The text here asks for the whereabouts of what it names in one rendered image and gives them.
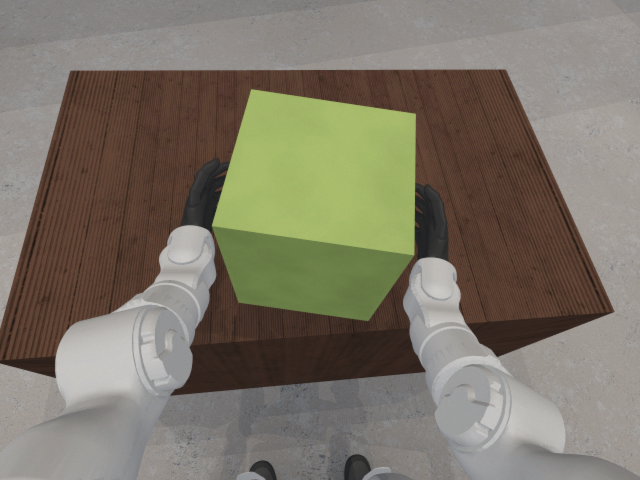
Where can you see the left robot forearm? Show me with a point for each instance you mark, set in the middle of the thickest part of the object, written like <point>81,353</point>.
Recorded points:
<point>182,286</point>

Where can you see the carton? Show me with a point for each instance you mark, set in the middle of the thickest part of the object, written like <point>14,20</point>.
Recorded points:
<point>317,211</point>

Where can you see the robot right hand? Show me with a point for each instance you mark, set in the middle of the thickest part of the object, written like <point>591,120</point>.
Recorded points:
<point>432,235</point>

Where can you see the left robot upper arm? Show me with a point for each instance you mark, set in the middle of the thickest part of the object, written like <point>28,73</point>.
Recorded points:
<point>116,373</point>

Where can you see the right robot foot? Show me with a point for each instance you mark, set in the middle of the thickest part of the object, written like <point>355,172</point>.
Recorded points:
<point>356,467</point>

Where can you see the right robot upper arm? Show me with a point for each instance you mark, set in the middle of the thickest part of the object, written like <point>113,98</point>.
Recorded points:
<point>501,429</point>

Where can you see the right robot forearm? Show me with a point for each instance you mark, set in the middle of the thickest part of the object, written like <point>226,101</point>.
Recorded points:
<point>440,337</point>

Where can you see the robot left hand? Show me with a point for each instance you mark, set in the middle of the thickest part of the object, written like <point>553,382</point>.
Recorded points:
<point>200,205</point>

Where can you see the pedestal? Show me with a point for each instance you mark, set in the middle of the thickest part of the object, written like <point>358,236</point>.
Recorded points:
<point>124,154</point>

